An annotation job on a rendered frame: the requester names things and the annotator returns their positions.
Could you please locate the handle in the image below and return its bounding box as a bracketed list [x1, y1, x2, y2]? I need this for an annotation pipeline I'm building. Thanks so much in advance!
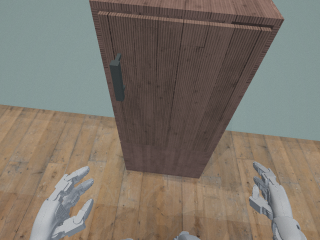
[109, 53, 126, 102]

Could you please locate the robot right hand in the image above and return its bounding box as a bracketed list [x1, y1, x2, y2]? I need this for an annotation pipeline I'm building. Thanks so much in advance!
[249, 161, 293, 221]

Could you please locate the cupboard door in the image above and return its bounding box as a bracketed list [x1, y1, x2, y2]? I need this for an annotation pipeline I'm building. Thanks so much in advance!
[97, 11, 273, 153]

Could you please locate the right robot shin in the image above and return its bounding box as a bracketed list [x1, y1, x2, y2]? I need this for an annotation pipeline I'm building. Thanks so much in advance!
[179, 231, 189, 235]

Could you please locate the right robot forearm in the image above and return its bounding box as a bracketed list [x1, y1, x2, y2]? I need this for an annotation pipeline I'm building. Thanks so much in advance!
[271, 216, 307, 240]

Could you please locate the robot left hand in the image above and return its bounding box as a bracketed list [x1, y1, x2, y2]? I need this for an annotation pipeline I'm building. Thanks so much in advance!
[29, 166, 94, 240]

